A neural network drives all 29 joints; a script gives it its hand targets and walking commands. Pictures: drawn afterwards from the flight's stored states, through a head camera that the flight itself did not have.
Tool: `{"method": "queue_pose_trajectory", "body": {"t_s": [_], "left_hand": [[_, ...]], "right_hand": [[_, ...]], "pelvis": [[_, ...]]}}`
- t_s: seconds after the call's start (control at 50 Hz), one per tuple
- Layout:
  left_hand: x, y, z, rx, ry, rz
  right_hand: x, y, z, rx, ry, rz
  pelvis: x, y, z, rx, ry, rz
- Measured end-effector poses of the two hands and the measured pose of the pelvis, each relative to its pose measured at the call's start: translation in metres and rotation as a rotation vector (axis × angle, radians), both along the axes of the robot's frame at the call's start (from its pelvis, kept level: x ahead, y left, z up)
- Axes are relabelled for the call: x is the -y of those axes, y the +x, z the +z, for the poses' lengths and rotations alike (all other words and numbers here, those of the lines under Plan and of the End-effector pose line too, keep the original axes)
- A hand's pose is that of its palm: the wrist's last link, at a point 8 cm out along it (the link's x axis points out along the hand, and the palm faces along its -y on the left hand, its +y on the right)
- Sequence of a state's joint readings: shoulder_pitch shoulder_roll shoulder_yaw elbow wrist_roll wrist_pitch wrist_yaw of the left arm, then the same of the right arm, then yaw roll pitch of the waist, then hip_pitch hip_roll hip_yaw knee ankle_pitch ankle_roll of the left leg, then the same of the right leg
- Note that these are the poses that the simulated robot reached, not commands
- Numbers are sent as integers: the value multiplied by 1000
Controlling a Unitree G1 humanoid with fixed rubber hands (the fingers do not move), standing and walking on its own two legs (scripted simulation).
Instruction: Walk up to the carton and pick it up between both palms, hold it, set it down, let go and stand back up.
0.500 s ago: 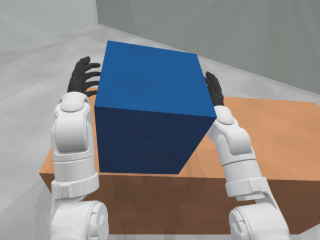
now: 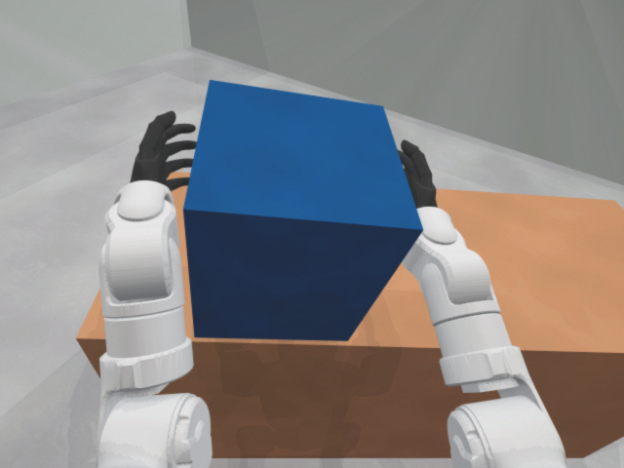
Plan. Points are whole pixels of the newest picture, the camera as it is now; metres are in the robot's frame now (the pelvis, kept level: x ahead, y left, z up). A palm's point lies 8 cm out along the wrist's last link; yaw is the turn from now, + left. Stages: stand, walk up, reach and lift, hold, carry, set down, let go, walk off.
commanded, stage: hold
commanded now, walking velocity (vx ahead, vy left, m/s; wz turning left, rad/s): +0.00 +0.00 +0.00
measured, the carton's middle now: (286, 224) +0.37 +0.01 +0.16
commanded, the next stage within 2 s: none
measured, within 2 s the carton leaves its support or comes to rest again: neither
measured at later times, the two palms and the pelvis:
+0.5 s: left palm (152, 184) +0.35 +0.16 +0.23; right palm (415, 206) +0.35 -0.14 +0.20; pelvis +0.00 +0.00 +0.00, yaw +0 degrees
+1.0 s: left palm (158, 183) +0.35 +0.16 +0.23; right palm (421, 202) +0.35 -0.15 +0.21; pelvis -0.01 +0.00 +0.00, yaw +0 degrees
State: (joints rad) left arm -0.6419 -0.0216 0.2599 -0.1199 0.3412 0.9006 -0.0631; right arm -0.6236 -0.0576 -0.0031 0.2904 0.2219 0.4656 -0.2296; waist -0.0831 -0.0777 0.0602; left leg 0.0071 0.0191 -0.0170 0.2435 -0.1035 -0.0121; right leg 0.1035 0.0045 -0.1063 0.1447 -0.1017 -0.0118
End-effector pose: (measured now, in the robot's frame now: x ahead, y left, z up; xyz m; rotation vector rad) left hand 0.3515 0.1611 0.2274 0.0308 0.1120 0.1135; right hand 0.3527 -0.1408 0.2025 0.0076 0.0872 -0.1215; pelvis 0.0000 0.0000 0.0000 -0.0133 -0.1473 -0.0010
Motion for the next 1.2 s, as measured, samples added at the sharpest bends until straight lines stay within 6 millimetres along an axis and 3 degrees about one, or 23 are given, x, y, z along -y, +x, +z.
{"method": "queue_pose_trajectory", "body": {"t_s": [1.2], "left_hand": [[2,2,2,-9,-19,-2]], "right_hand": [[3,1,7,-10,11,-7]], "pelvis": [[5,-7,-1,-12,-3,12]]}}
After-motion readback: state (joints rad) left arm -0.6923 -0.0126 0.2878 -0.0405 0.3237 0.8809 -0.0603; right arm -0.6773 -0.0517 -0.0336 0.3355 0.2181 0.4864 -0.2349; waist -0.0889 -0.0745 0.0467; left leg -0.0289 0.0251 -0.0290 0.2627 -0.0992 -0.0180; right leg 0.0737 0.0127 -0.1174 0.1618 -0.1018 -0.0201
